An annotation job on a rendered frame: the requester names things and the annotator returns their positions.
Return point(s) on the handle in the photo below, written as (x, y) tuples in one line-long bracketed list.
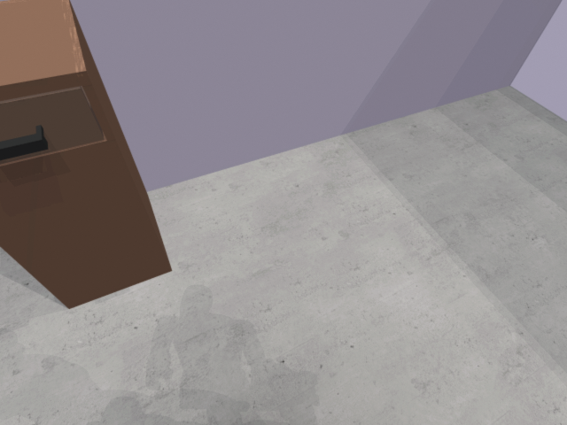
[(23, 145)]

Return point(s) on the drawer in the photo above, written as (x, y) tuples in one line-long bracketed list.
[(66, 116)]

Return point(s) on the cabinet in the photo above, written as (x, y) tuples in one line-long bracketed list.
[(79, 220)]

